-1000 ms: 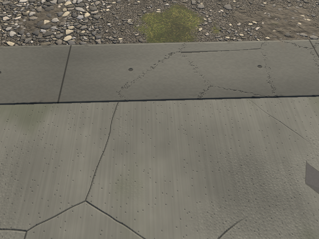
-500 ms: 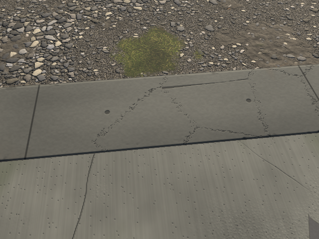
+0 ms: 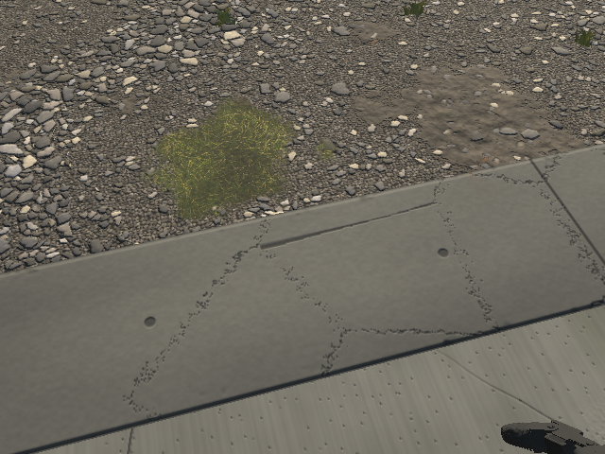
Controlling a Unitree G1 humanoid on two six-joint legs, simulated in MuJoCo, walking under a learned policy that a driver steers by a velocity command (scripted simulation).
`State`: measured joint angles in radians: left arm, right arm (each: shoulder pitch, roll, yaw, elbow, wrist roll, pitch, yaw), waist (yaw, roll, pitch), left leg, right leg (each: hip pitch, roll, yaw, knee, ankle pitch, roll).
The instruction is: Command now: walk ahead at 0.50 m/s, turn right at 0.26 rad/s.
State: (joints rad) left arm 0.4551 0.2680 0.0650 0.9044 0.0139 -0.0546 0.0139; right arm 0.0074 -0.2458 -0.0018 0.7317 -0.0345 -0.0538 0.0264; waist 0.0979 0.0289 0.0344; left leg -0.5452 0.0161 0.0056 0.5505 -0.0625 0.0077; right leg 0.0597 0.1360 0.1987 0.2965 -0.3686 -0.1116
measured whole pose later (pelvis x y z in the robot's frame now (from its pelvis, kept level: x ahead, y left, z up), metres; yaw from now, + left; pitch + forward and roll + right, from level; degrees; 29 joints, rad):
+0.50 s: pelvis +0.26 +0.01 +0.01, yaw -2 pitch +1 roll +2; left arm 0.04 0.23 0.00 0.76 0.03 -0.04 -0.04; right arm 0.46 -0.22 -0.03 0.96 -0.01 -0.08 0.01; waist -0.08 -0.03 0.03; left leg 0.05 -0.07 0.04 0.21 -0.29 0.05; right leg -0.54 -0.05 -0.04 0.60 -0.10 -0.04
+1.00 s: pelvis +0.51 +0.00 +0.00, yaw +12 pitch +1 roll -1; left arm 0.42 0.21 0.04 0.94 0.02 -0.09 0.02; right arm 0.10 -0.23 -0.04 0.79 -0.04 0.00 0.06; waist 0.05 0.03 0.05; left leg -0.62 0.07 0.09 0.71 -0.04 0.08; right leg 0.08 0.01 -0.28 0.25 -0.34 -0.02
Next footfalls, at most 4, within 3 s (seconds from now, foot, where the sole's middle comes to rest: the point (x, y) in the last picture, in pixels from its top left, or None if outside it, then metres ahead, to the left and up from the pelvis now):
0.04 left None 0.19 0.11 -0.77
0.56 right None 0.44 -0.10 -0.77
1.10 left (300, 346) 0.69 0.13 -0.77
1.66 right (327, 251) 0.97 0.08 -0.77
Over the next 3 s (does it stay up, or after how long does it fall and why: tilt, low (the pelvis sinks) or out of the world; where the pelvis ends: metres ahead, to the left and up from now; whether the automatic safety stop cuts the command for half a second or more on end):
stays up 1.40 0.21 -0.17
